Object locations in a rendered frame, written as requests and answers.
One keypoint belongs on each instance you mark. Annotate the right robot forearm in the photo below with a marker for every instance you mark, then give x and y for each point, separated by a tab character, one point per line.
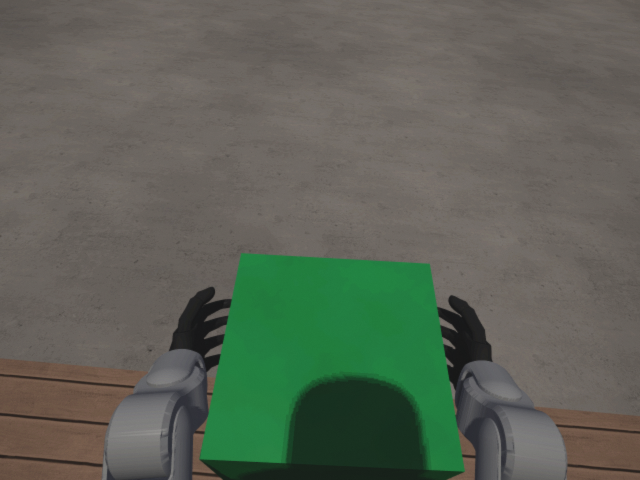
512	440

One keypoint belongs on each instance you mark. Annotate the carton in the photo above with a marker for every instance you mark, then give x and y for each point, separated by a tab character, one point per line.
332	369

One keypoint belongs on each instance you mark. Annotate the left robot forearm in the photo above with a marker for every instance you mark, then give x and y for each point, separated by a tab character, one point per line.
150	433

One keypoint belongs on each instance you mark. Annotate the left robot hand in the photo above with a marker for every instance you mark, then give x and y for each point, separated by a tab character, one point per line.
192	329

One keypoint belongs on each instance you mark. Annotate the right robot hand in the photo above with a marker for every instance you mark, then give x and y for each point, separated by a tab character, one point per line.
470	341

